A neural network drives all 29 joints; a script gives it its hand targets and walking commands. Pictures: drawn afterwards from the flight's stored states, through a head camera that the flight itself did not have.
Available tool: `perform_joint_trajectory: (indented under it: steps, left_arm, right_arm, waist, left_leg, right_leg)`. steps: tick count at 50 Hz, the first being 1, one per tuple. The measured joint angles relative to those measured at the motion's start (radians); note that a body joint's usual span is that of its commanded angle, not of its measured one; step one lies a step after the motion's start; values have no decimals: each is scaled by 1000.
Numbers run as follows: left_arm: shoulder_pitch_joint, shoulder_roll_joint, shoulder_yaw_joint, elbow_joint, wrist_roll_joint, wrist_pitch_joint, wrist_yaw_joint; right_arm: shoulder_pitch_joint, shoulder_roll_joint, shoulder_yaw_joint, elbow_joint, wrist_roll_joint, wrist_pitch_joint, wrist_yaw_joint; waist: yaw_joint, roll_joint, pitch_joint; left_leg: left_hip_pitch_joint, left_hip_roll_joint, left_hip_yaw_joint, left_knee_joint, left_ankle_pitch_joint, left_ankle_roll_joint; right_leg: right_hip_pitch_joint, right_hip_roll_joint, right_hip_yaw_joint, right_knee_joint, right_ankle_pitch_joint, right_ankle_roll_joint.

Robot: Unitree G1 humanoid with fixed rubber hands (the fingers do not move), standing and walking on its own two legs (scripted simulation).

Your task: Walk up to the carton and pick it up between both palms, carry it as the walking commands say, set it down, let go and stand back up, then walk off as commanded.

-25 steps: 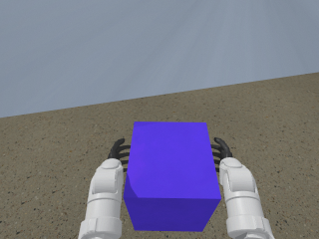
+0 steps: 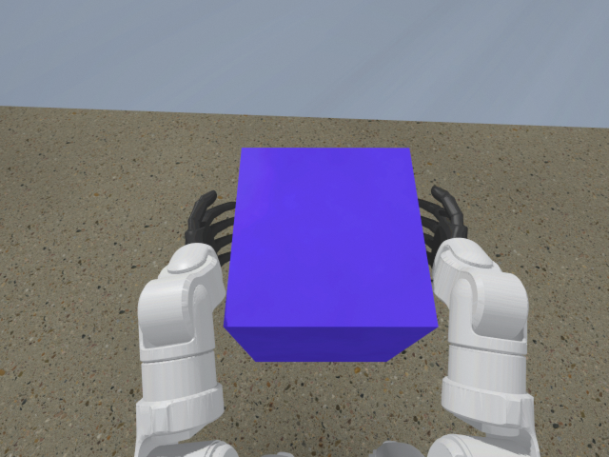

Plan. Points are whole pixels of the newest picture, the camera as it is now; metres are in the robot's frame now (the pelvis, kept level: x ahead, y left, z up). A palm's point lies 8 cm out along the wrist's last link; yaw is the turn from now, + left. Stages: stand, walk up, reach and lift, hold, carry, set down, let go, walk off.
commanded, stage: carry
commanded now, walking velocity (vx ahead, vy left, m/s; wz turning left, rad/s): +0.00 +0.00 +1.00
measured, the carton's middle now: (323, 268) +0.35 +0.01 +0.04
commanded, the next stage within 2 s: none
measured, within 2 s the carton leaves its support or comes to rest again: neither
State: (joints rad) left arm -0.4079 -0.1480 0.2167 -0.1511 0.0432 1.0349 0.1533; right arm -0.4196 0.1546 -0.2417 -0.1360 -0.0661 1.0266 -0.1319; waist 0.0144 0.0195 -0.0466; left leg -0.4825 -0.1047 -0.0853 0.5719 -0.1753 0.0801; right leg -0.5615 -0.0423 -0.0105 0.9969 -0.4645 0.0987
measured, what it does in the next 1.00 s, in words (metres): steps on the spot, turning left: right foot, then left foot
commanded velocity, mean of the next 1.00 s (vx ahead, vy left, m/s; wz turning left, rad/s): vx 0.00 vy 0.00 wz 1.00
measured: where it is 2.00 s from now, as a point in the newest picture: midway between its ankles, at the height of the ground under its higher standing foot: outside the picture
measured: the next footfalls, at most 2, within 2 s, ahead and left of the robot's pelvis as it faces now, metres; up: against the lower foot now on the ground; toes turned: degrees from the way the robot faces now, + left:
right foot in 0.18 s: +0.04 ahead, -0.15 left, +0.00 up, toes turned +8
left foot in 0.54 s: -0.03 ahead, +0.14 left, +0.00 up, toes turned +40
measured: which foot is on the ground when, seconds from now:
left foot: down 0.00-0.18, up 0.20-0.52, down 0.54-0.86, up 0.88-1.00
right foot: up 0.00-0.16, down 0.18-0.54, up 0.56-0.84, down 0.86-1.00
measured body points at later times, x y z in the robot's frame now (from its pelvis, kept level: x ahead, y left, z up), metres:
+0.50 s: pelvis -0.02 -0.01 +0.00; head +0.02 -0.01 +0.45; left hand +0.21 +0.28 +0.09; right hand +0.36 +0.02 +0.09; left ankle -0.05 +0.11 -0.71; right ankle +0.00 -0.15 -0.73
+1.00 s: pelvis -0.02 +0.00 +0.00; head +0.02 +0.02 +0.45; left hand +0.04 +0.35 +0.09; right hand +0.29 +0.20 +0.08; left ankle -0.10 +0.06 -0.67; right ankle +0.09 -0.05 -0.73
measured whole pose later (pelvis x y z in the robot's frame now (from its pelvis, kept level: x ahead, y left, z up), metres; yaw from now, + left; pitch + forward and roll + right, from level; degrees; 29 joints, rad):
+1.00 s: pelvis -0.02 +0.00 +0.00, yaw +61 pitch +4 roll +1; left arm -0.36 -0.18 0.20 -0.16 0.05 1.01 0.16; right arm -0.38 0.12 -0.21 -0.18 -0.03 1.05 -0.17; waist -0.05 0.03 0.00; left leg -0.60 -0.03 0.06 1.03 -0.48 -0.02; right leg -0.38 -0.16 -0.22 0.63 -0.30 0.01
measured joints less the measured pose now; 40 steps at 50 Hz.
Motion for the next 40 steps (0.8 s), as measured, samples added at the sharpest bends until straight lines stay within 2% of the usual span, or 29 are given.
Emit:
perform_joint_trajectory:
  steps: [5, 8, 9, 10, 11, 13, 15, 17, 21, 25, 26, 27, 28, 29, 30, 32, 36, 40]
  left_arm:
    - [-30, 4, 8, 8, -13, 18, 10]
    - [-15, -4, 9, 1, -14, 21, 13]
    - [-7, -9, 10, -3, -13, 21, 13]
    - [5, -18, 10, -7, -10, 18, 13]
    - [19, -30, 9, -8, -6, 13, 13]
    - [45, -39, 0, 2, 1, 13, 12]
    - [57, -30, -12, 4, 0, 19, 24]
    - [55, -30, -4, -4, -2, 20, 24]
    - [33, -38, 13, -17, 3, 11, 22]
    - [12, -44, 25, -6, 15, 4, 21]
    - [9, -41, 30, -3, 16, 5, 21]
    - [2, -30, 34, 1, 14, 8, 21]
    - [-4, -11, 36, 12, 5, 7, 20]
    - [-6, 8, 36, 20, -6, 5, 17]
    - [-3, 21, 36, 27, -18, 5, 15]
    - [10, 26, 37, 34, -31, 9, 14]
    - [13, 7, 34, 18, -39, -9, 14]
    - [15, -1, 21, -21, -49, -37, 13]
  right_arm:
    - [-27, -8, -11, -4, 12, 28, -12]
    - [-19, -12, -6, -9, 19, 38, -17]
    - [-13, -14, -2, -13, 22, 42, -19]
    - [-4, -19, 3, -17, 26, 44, -19]
    - [15, -27, 11, -21, 31, 44, -18]
    - [47, -36, 21, -21, 40, 50, -20]
    - [50, -32, 36, -17, 38, 58, -43]
    - [41, -32, 40, -14, 42, 57, -46]
    - [4, -51, 48, -8, 52, 52, -45]
    - [-39, -65, 42, 20, 58, 55, -44]
    - [-53, -64, 41, 34, 57, 56, -44]
    - [-73, -58, 39, 55, 52, 53, -44]
    - [-89, -47, 36, 79, 42, 42, -44]
    - [-93, -33, 35, 92, 28, 31, -44]
    - [-85, -19, 35, 96, 16, 23, -44]
    - [-53, 4, 32, 88, -1, 16, -43]
    - [-10, 25, 9, 22, -1, 2, -42]
    - [4, 21, 16, -44, 9, -11, -40]
  waist:
    - [-6, 14, -7]
    - [-13, 30, -15]
    - [-12, 33, -19]
    - [-8, 43, -21]
    - [-10, 46, -21]
    - [-32, 28, -11]
    - [-51, 13, 9]
    - [-61, 3, 25]
    - [-67, -9, 36]
    - [-61, -24, 26]
    - [-58, -27, 20]
    - [-56, -31, 15]
    - [-53, -33, 13]
    - [-46, -36, 18]
    - [-37, -40, 27]
    - [-17, -41, 43]
    - [8, -12, 75]
    - [9, 17, 82]
  left_leg:
    - [-7, -29, -86, -43, 46, -17]
    - [-12, -50, -138, -59, 68, -33]
    - [-18, -61, -150, -52, 69, -39]
    - [-31, -61, -148, -25, 49, -46]
    - [-58, -57, -112, 56, -68, -68]
    - [-124, -25, 25, 290, -232, -111]
    - [-156, 26, 105, 454, -250, -126]
    - [-156, 71, 135, 504, -237, -133]
    - [-102, 129, 175, 391, -233, -134]
    - [3, 132, 233, 178, -207, -120]
    - [46, 122, 243, 101, -162, -114]
    - [62, 110, 242, 60, -54, -84]
    - [43, 100, 225, 86, -74, -50]
    - [22, 92, 206, 121, -122, -31]
    - [5, 85, 190, 145, -148, -25]
    - [-7, 72, 157, 142, -141, -29]
    - [-29, 43, 83, 121, -95, -33]
    - [-55, 7, 16, 134, -82, -36]
  right_leg:
    - [57, 33, 13, -143, -16, -6]
    - [137, 54, 3, -307, -3, -22]
    - [182, 52, -9, -401, 27, -32]
    - [208, 48, -27, -467, 140, -56]
    - [212, 36, -47, -470, 200, -76]
    - [233, -10, -90, -458, 182, -93]
    - [265, -52, -129, -467, 157, -91]
    - [284, -91, -165, -465, 146, -82]
    - [293, -166, -239, -421, 114, -57]
    - [285, -242, -309, -323, 51, -19]
    - [272, -262, -315, -273, 28, -8]
    - [241, -283, -300, -197, 7, 2]
    - [191, -274, -248, -95, -62, 20]
    - [138, -245, -185, 8, -142, 34]
    - [92, -213, -133, 93, -191, 43]
    - [24, -157, -84, 171, -187, 49]
    - [-42, -95, -73, 111, -73, 40]
    - [-24, -43, -58, -53, -15, 20]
